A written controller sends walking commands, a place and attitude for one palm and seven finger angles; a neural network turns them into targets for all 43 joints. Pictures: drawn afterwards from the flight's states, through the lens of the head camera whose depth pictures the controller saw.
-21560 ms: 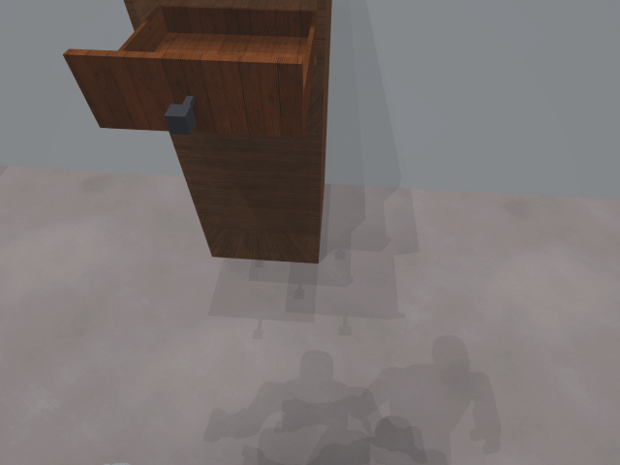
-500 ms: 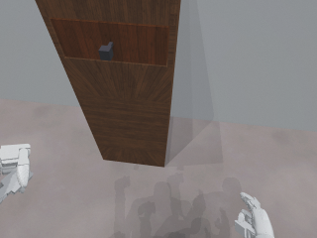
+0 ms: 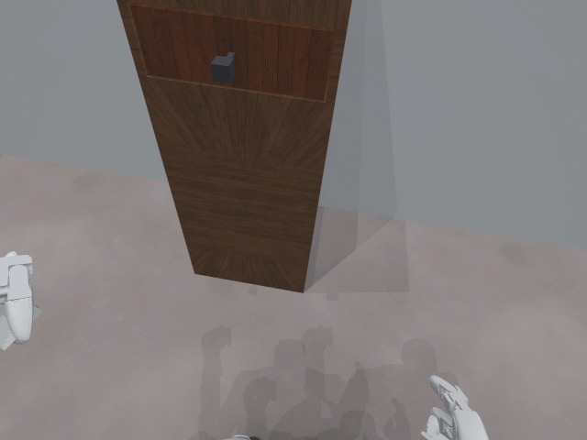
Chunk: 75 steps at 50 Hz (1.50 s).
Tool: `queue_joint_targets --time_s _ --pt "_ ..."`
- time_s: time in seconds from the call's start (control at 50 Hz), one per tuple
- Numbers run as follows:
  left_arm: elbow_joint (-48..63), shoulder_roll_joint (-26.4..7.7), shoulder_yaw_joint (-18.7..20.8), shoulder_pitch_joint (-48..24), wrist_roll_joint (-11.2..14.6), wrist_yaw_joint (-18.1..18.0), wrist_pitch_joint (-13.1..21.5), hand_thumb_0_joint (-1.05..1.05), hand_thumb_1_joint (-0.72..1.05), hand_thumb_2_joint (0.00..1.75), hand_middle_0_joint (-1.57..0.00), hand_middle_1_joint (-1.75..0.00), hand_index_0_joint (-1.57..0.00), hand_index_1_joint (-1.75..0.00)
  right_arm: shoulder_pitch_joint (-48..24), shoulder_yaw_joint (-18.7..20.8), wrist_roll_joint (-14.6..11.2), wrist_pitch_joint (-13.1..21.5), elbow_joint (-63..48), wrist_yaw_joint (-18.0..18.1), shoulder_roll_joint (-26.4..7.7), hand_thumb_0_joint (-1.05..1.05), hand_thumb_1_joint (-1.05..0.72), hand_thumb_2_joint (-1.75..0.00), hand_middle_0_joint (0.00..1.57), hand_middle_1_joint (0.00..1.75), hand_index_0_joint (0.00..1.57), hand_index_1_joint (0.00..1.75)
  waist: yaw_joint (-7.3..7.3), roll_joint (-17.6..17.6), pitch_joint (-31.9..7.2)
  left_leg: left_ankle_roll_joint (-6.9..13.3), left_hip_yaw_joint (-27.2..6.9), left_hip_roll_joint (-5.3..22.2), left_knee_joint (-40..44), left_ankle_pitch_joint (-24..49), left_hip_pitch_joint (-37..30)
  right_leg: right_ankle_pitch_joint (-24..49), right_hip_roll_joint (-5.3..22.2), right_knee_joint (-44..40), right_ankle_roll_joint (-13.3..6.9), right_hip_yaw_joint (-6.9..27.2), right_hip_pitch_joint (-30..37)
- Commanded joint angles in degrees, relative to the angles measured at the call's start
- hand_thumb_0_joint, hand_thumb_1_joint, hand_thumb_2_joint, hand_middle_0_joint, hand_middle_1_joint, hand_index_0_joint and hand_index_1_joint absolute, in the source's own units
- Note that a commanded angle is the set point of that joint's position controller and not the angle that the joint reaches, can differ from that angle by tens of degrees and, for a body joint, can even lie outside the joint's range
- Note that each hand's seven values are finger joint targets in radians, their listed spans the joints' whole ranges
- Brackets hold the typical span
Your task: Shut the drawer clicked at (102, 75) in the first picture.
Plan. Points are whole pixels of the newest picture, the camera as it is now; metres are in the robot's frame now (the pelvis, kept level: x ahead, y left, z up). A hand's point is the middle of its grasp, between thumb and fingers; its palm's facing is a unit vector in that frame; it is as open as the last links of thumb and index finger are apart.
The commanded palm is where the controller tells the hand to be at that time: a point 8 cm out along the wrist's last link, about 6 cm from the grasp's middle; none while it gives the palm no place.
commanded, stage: step back with the hand held close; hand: left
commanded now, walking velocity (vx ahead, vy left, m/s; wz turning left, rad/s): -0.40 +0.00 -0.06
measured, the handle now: (226, 64) +0.73 +0.19 +0.14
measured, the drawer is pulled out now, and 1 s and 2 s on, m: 0.00 0.00 0.00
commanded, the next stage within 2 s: stop stepping back and stand still in 0.42 s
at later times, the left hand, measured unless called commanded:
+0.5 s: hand out of the picture +0.14 +0.27 +0.17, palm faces +0.29 -0.87 -0.39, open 3.3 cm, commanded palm +0.06 +0.31 +0.19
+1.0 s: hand out of the picture +0.05 +0.30 +0.16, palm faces +0.37 -0.87 -0.32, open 3.3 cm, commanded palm -0.02 +0.34 +0.19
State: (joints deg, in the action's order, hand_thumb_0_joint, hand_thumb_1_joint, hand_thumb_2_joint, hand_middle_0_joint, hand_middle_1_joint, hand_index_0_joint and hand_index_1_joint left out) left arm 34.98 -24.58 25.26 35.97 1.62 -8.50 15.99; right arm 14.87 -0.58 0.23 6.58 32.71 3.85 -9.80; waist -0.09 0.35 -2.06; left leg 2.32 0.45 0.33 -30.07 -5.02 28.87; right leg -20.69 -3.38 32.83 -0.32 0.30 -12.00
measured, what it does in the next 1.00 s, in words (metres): walks backwards: left foot, then right foot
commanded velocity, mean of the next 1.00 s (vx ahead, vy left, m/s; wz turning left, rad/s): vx -0.09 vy -0.03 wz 0.00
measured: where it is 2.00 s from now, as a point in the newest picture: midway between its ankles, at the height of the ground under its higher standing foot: outside the picture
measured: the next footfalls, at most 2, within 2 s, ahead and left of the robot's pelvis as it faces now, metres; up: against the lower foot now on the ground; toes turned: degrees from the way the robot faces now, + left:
left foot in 0.36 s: +0.08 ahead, +0.09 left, +0.00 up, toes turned -4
right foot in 0.72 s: -0.19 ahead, -0.07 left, +0.00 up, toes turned -7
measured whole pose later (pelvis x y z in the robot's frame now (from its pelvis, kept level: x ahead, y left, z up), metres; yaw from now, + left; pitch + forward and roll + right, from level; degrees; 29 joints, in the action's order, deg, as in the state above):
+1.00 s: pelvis -0.17 +0.07 +0.00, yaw -4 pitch -2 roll +0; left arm 28.1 -19.4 20.3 29.4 2.0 -9.2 8.2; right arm 15.5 -0.7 0.5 6.5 38.2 5.6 -11.5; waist 1.7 2.5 -3.1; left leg 1.4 1.7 0.5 -35.1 -15.2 18.6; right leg -29.4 -0.2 48.1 -0.6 -1.0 -17.5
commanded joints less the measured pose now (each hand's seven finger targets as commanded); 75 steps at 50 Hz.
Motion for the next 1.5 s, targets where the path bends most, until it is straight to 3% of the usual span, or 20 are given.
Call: queue_joint_targets --time_s 0.0,0.08,0.26,0.36,0.42,0.52,0.64,0.68,0.72,0.78,0.84,0.9,0.94,1.08,1.12,1.3,1.32,1.36,1.44,1.48 --pt "11.15 -8.03 2.44 -4.42 1.49 0.38 4.51 0.00 0.90 0.90 -1.40 -1.60 -1.40 -1.60 -8.20 3.15 0.51 3.10 -6.14 -0.02 -8.44 0.00 -0.90 -0.90 0.20 0.30 0.20 0.30 0.47 -2.56 -3.34 -1.67 -4.18 4.79 5.73 -5.11 -14.41 12.39 6.96 -13.45 -2.72 7.09 -7.33" --pt "13.49 -9.82 3.54 -2.95 1.83 0.28 4.45 0.00 0.90 0.90 -1.40 -1.60 -1.40 -1.60 -7.53 3.98 -0.97 2.26 -6.92 0.63 -8.67 0.00 -0.90 -0.90 0.20 0.30 0.20 0.30 0.41 4.60 -18.15 -0.11 -0.25 4.85 -1.81 21.29 -32.42 39.64 6.63 -7.85 4.79 2.34 -6.26" --pt "6.06 -9.22 2.85 -3.20 2.12 -0.09 2.96 0.00 0.90 0.90 -1.40 -1.60 -1.40 -1.60 -10.81 3.43 -0.16 0.12 -6.09 1.20 -7.49 0.00 -0.90 -0.90 0.20 0.30 0.20 0.30 0.88 5.65 5.93 -3.76 -4.09 0.00 -18.55 -12.44 -20.90 -0.53 16.42 -21.68 -7.36 9.88 -30.39" --pt "6.55 -9.11 1.13 -9.18 1.47 0.89 3.50 0.00 0.90 0.90 -1.40 -1.60 -1.40 -1.60 -9.76 2.98 0.05 1.34 -7.35 1.99 -10.62 0.00 -0.90 -0.90 0.20 0.30 0.20 0.30 -0.13 -11.99 4.86 1.17 -16.07 11.56 15.15 15.09 -10.67 4.56 -0.68 1.94 0.30 0.81 -8.60" --pt "10.70 -8.53 1.24 -6.36 1.48 1.33 4.61 0.00 0.90 0.90 -1.40 -1.60 -1.40 -1.60 -9.00 3.40 2.03 3.23 -7.24 0.98 -10.05 0.00 -0.90 -0.90 0.20 0.30 0.20 0.30 -1.19 -14.91 -7.93 4.22 -24.17 18.70 21.57 -5.38 -8.19 -10.85 -0.99 21.27 -0.15 5.79 -1.85" --pt "19.38 -8.16 2.06 3.08 2.41 0.57 2.30 0.00 0.90 0.90 -1.40 -1.60 -1.40 -1.60 -6.68 4.33 0.62 4.85 -8.51 -0.84 -9.41 0.00 -0.90 -0.90 0.20 0.30 0.20 0.30 -1.37 -11.49 -16.62 2.79 -12.06 12.92 20.57 -6.11 -21.83 -8.90 -1.48 16.84 0.14 -0.12 -4.11" --pt "13.87 -7.86 2.92 5.04 2.47 -0.77 -2.32 0.00 0.90 0.90 -1.40 -1.60 -1.40 -1.60 -7.20 2.83 1.02 2.76 -7.54 0.41 -8.09 0.00 -0.90 -0.90 0.20 0.30 0.20 0.30 -0.19 -14.62 -5.87 -10.03 -1.64 3.01 22.05 -23.79 -13.86 -13.55 -3.92 -11.60 -3.29 -8.40 4.71" --pt "11.87 -9.11 3.57 3.57 2.99 -0.77 -3.44 0.00 0.90 0.90 -1.40 -1.60 -1.40 -1.60 -6.16 3.01 0.46 0.80 -5.73 0.93 -7.61 0.00 -0.90 -0.90 0.20 0.30 0.20 0.30 0.52 4.83 -4.60 -6.64 1.10 -1.82 -13.30 -13.40 -24.05 -11.73 13.45 -25.05 -9.72 7.93 -18.21" --pt "15.50 -11.32 6.37 -3.31 3.90 -1.38 -3.73 0.00 0.90 0.90 -1.40 -1.60 -1.40 -1.60 -8.97 2.24 1.31 0.28 -5.06 1.09 -7.51 0.00 -0.90 -0.90 0.20 0.30 0.20 0.30 -0.13 5.47 -1.44 -4.36 -3.80 -0.40 -31.44 -13.66 -10.28 -2.40 24.85 -26.24 -14.83 14.57 -19.11" --pt "6.14 -4.77 0.06 -6.72 1.95 -0.28 -5.06 0.00 0.90 0.90 -1.40 -1.60 -1.40 -1.60 -8.36 3.15 -0.45 0.66 -4.67 1.41 -8.66 0.00 -0.90 -0.90 0.20 0.30 0.20 0.30 1.94 11.88 2.60 -2.93 -4.51 3.30 -22.35 -12.84 -9.07 -11.53 17.51 -20.34 -8.43 4.37 -15.90" --pt "2.80 -4.38 -2.19 -11.26 0.38 -0.79 -5.20 0.00 0.90 0.90 -1.40 -1.60 -1.40 -1.60 -10.33 2.09 -0.32 1.77 -3.75 2.89 -9.06 0.00 -0.90 -0.90 0.20 0.30 0.20 0.30 1.65 -0.52 8.36 -1.15 1.06 2.36 -0.43 -15.20 -15.87 -13.81 13.40 -11.18 -5.46 0.68 -16.90" --pt "11.34 -5.12 -2.17 -14.71 -0.23 -1.55 -2.14 0.00 0.90 0.90 -1.40 -1.60 -1.40 -1.60 -6.80 1.62 -0.21 3.41 -5.94 2.70 -10.13 0.00 -0.90 -0.90 0.20 0.30 0.20 0.30 1.57 -23.56 5.74 5.81 -26.36 16.26 16.84 -19.62 -19.57 -10.46 2.24 12.53 -0.49 -4.01 -19.49" --pt "14.65 -9.57 1.40 -12.80 0.00 -1.24 -0.84 0.00 0.90 0.90 -1.40 -1.60 -1.40 -1.60 -6.17 1.00 1.12 4.40 -4.96 1.96 -7.49 0.00 -0.90 -0.90 0.20 0.30 0.20 0.30 1.84 -14.66 3.01 7.86 -32.88 18.81 20.40 -17.80 -17.10 -11.19 3.89 23.44 -0.55 0.75 -18.68" --pt "10.42 -7.07 3.31 5.29 0.01 -1.36 -1.89 0.00 0.90 0.90 -1.40 -1.60 -1.40 -1.60 -8.41 2.13 0.12 2.95 -6.73 -0.24 -8.32 0.00 -0.90 -0.90 0.20 0.30 0.20 0.30 -0.26 -13.11 -0.09 0.88 -3.84 7.42 12.46 -31.61 6.71 -4.15 2.99 -1.86 -1.32 -5.68 12.93" --pt "5.74 -7.51 4.12 4.32 -0.17 -1.29 -2.73 0.00 0.90 0.90 -1.40 -1.60 -1.40 -1.60 -7.88 3.28 -0.16 0.94 -6.90 0.07 -7.83 0.00 -0.90 -0.90 0.20 0.30 0.20 0.30 -0.48 9.37 2.92 -1.92 1.54 -1.04 -18.85 -25.48 9.04 -23.00 18.85 -22.16 -8.91 22.54 1.75" --pt "5.07 -4.04 -0.76 -5.76 -0.53 -1.48 -1.07 0.00 0.90 0.90 -1.40 -1.60 -1.40 -1.60 -7.86 2.15 0.50 3.14 -3.69 2.17 -7.87 0.00 -0.90 -0.90 0.20 0.30 0.20 0.30 0.65 5.51 2.19 -0.52 3.25 1.36 -1.31 -13.65 -16.21 -13.05 15.72 -19.20 -5.67 6.18 -12.43" --pt "-38.93 4.98 -18.96 -12.39 -5.36 5.95 -11.76 0.00 0.90 0.90 -1.40 -1.60 -1.40 -1.60 -0.66 4.66 1.22 3.60 10.66 -5.05 -13.81 0.00 -0.90 -0.90 0.20 0.30 0.20 0.30 6.54 -4.05 2.90 -0.47 -3.08 6.26 -0.66 -3.62 -19.00 1.47 16.23 0.65 -3.74 -3.39 -19.21" --pt "-39.05 9.23 -18.03 -8.92 -3.79 7.80 -17.19 0.00 0.90 0.90 -1.32 -1.51 -1.32 -1.51 -0.78 3.97 1.30 -3.21 5.61 -4.69 -12.95 0.00 -0.90 -0.90 0.20 0.30 0.20 0.30 2.88 -17.06 5.68 7.77 -21.38 16.29 9.72 -2.37 -6.87 -10.98 4.92 17.03 2.20 -2.84 -19.66" --pt "-50.19 7.24 -19.85 -14.01 -3.94 8.25 -15.95 0.00 0.90 0.90 -1.16 -1.34 -1.16 -1.34 -5.13 2.53 2.56 -3.30 3.85 -3.26 -11.74 0.00 -0.90 -0.90 0.20 0.30 0.20 0.30 -1.63 2.65 -4.85 3.20 -10.58 8.30 -0.51 15.17 -4.24 11.08 5.93 3.64 0.93 -0.29 1.14" --pt "-58.98 1.08 -19.46 -13.26 -4.12 8.06 -15.52 0.00 0.90 0.90 -1.08 -1.25 -1.08 -1.25 -3.74 2.99 1.34 -4.51 5.02 -3.21 -8.81 0.00 -0.90 -0.90 0.20 0.30 0.20 0.30 -1.30 12.72 -6.78 -2.27 -1.19 -1.52 -10.00 -9.44 -4.89 31.13 17.95 -6.49 -4.87 13.55 3.52"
